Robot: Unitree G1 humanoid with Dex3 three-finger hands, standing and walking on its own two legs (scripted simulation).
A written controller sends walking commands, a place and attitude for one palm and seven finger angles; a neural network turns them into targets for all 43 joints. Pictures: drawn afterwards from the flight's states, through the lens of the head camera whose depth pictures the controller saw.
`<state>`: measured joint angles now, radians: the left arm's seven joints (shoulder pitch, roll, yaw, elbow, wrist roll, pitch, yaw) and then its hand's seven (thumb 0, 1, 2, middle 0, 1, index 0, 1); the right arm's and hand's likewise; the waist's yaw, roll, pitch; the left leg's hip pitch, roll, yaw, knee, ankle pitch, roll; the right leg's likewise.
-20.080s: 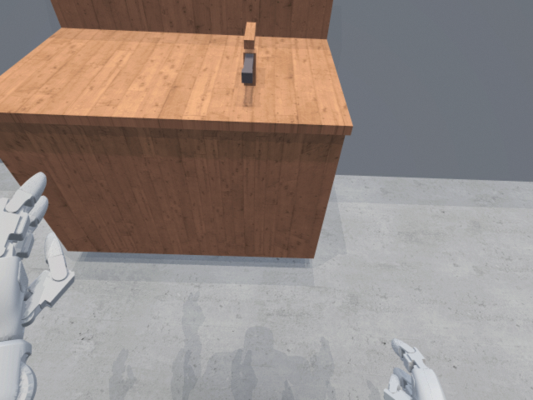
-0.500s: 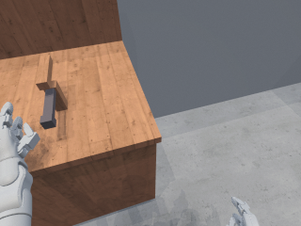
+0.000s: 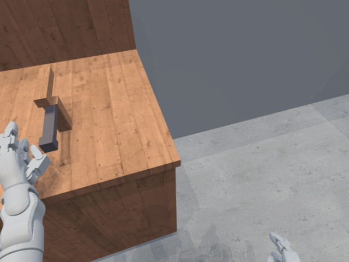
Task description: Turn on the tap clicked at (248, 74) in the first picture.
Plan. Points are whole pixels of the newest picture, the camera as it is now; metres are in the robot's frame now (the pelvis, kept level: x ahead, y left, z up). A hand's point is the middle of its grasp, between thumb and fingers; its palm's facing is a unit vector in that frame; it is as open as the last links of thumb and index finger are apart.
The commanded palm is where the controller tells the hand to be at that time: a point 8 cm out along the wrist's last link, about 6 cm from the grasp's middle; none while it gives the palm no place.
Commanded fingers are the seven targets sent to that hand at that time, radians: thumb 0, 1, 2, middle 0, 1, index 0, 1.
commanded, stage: push the lever round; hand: left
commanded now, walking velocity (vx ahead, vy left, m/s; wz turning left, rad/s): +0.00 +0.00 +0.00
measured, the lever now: (48, 143) +0.33 +0.31 +0.10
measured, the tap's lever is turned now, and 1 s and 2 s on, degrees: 1 23 53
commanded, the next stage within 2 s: none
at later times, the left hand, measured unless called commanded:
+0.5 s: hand (58, 155) +0.31 +0.29 +0.09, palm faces +0.65 -0.76 -0.05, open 7.6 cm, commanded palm +0.27 +0.30 +0.10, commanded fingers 0.00 0.90 0.90 -0.15 -0.15 -0.15 -0.15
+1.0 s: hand (78, 147) +0.33 +0.25 +0.10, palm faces +0.72 -0.69 -0.07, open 7.6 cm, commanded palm +0.29 +0.27 +0.10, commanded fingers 0.00 0.90 0.90 -0.15 -0.15 -0.15 -0.15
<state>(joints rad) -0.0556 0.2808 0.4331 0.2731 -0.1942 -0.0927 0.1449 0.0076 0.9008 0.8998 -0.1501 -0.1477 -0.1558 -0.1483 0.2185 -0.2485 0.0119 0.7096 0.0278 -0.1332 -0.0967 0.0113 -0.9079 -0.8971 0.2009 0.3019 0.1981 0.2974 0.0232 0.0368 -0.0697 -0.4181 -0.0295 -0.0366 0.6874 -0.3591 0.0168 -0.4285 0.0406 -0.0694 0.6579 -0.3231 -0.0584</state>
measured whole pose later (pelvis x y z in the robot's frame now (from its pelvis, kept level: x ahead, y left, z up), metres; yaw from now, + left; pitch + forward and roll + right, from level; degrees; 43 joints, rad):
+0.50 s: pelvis -0.01 +0.00 +0.00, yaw +1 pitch +5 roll +0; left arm -0.12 0.21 0.36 0.28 -0.14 -0.11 0.29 0.02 0.94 0.92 -0.15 -0.15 -0.15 -0.15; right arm 0.20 -0.25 0.01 0.72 0.02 -0.12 -0.10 0.01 -0.91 -0.90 0.20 0.30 0.20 0.30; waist 0.03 0.04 -0.06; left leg -0.43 -0.03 -0.06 0.70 -0.35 0.01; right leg -0.44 0.04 -0.09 0.67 -0.33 -0.06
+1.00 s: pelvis -0.01 -0.01 +0.00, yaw +1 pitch +4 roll +0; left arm -0.19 0.12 0.26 0.28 -0.05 -0.03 0.55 0.02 0.95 0.92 -0.15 -0.15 -0.15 -0.15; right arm 0.16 -0.23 0.01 0.72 -0.01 -0.03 -0.08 0.01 -0.91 -0.90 0.20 0.30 0.20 0.30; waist 0.02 0.04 -0.07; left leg -0.42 -0.03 -0.05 0.69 -0.35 0.01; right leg -0.43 0.04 -0.08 0.67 -0.32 -0.07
